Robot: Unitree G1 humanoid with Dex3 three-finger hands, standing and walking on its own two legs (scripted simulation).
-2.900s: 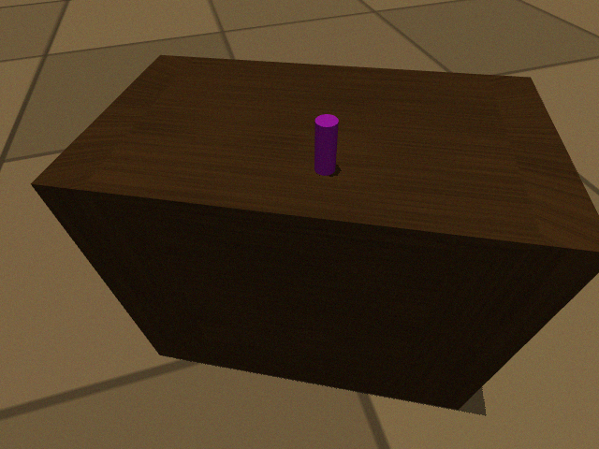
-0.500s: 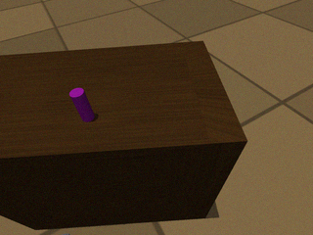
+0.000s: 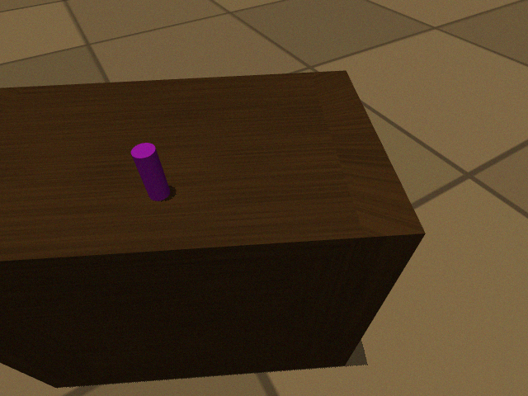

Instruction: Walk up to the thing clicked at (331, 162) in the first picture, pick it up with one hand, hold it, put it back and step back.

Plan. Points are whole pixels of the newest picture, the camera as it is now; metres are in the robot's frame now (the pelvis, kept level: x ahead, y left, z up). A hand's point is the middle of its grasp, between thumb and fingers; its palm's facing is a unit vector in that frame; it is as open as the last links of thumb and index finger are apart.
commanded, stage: walk up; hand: left
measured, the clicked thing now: (152, 173) +0.48 +0.22 +0.07
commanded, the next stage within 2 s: stand in 0.56 s
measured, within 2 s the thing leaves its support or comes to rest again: neither
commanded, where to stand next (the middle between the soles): +0.05 -0.01 m, yaw +3 degrees
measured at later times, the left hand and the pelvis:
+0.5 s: hand out of the picture +0.09 +0.25 -0.15, palm faces -0.05 -0.93 -0.36, open 7.4 cm; pelvis +0.01 +0.00 +0.00, yaw +0 degrees
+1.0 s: hand out of the picture +0.09 +0.25 -0.16, palm faces -0.03 -0.94 -0.33, open 7.4 cm; pelvis +0.02 +0.00 +0.00, yaw +1 degrees
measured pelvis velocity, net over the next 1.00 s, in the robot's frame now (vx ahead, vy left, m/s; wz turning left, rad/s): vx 0.02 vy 0.00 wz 0.02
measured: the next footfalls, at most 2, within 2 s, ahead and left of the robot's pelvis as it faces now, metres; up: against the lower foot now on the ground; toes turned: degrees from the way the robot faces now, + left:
none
